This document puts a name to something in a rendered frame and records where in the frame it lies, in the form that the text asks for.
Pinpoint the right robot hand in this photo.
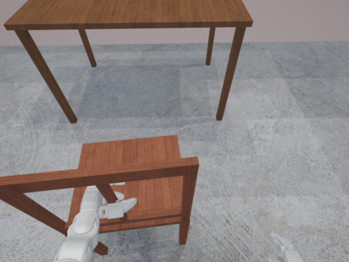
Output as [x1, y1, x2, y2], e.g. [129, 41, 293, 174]
[268, 233, 303, 262]

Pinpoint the left robot hand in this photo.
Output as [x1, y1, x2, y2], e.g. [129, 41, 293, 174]
[80, 182, 137, 219]

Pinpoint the robot left forearm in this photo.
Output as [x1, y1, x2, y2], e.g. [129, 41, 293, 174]
[53, 211, 100, 262]

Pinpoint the chair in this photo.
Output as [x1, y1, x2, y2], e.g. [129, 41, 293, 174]
[0, 135, 199, 255]

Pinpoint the table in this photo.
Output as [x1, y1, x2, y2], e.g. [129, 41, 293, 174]
[3, 0, 253, 123]

